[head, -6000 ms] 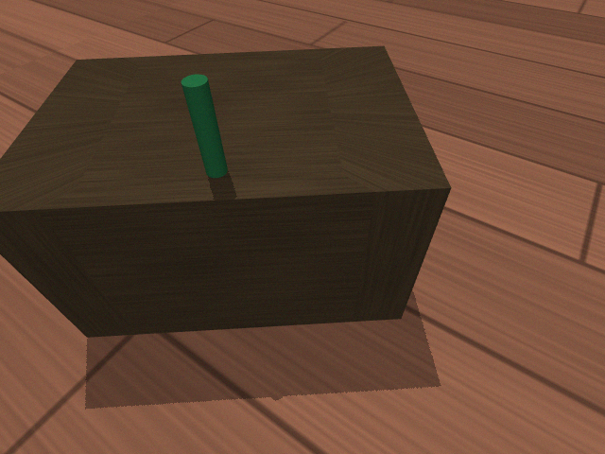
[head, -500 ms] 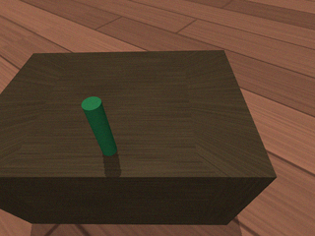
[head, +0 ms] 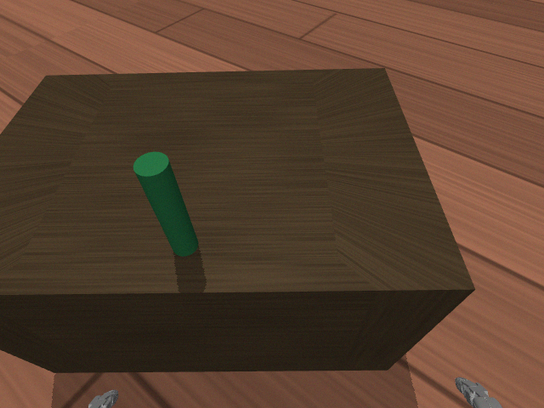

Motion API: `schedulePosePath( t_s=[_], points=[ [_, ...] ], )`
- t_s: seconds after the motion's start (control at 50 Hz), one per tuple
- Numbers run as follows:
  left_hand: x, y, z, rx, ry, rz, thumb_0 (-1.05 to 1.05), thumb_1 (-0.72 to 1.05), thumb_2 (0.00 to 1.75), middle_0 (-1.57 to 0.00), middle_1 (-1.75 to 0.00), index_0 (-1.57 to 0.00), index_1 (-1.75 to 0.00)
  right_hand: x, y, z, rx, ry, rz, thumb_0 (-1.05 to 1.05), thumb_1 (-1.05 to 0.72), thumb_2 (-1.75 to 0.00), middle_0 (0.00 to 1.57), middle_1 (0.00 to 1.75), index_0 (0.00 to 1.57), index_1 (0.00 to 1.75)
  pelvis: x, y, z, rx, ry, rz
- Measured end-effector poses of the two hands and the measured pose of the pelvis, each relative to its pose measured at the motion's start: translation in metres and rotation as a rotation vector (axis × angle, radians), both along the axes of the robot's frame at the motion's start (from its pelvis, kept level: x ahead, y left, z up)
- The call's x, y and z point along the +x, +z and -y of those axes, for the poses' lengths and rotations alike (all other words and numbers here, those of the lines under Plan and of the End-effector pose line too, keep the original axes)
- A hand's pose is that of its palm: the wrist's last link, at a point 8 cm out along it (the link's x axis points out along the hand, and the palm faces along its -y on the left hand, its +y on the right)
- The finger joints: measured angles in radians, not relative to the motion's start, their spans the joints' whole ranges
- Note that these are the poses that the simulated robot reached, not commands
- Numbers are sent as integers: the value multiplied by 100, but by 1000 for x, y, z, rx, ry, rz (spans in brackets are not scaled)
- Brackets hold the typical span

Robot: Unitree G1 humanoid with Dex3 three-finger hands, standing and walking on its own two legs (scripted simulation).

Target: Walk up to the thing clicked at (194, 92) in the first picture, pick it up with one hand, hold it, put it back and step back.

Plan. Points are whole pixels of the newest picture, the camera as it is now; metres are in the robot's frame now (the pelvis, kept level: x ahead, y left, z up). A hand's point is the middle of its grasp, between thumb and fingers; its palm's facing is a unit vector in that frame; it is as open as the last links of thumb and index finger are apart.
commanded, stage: rise first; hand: left
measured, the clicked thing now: (171, 210) +0.46 +0.20 -0.01
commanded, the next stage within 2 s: go down in 1.34 s
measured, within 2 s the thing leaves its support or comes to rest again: neither
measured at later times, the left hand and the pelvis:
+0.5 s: hand (118, 377) +0.20 +0.25 -0.06, palm faces +0.22 -0.92 -0.33, open 16.9 cm; pelvis +0.01 +0.00 +0.00, yaw -1 degrees
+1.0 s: hand (105, 372) +0.19 +0.24 +0.00, palm faces +0.23 -0.91 -0.35, open 17.5 cm; pelvis +0.01 +0.00 +0.00, yaw +0 degrees
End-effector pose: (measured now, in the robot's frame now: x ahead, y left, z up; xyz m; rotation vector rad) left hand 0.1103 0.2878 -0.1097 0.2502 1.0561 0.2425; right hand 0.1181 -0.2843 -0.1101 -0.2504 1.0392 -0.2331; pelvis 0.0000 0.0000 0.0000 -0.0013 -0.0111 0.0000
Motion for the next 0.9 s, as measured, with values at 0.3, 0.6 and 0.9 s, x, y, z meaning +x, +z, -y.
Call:
schedulePosePath(
  t_s=[0.3, 0.6, 0.9],
  points=[
    [50, 48, -1, 53, 14, 327, 0, 0, 19, -7, -7, -7, -6, 25, 22, -18, 18, -29, 202, 0, 3, -21, 6, 6, 6, 6, 8, 0, -2, 1, -16, -28],
    [58, 97, 1, 99, -30, 526, -1, -48, 4, -6, -5, -5, -5, 41, 34, -36, 40, 26, 310, -1, 47, -5, 6, 5, 5, 5, 16, 0, -4, 0, -14, 11],
    [53, 128, 6, 134, -69, 631, -1, -53, 3, -6, -5, -5, -6, 36, 27, -25, 37, 16, 276, -1, 52, -4, 6, 5, 5, 5, 13, 0, 1, 1, -7, 32]
  ],
)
